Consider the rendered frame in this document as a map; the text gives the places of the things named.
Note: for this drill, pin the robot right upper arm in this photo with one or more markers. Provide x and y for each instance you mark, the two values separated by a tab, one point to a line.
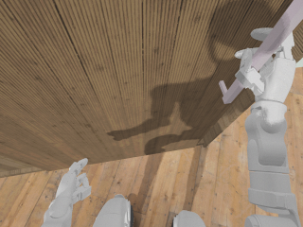
268	221

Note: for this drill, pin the right robot thigh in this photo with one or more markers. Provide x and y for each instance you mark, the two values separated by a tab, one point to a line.
188	219

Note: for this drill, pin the robot right forearm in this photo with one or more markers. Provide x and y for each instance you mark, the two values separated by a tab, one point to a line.
270	187

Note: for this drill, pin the left robot shin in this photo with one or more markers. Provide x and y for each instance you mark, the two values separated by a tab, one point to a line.
120	196

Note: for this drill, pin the robot left forearm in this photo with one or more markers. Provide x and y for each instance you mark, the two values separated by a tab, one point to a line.
59	213

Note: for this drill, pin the wardrobe door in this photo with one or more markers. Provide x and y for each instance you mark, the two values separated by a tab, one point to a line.
7	164
109	80

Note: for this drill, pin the left robot hand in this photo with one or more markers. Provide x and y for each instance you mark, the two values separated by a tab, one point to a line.
69	186

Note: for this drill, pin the right robot hand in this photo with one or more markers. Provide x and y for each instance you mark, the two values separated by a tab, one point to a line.
277	73

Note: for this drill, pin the handle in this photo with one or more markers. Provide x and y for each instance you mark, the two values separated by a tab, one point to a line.
283	28

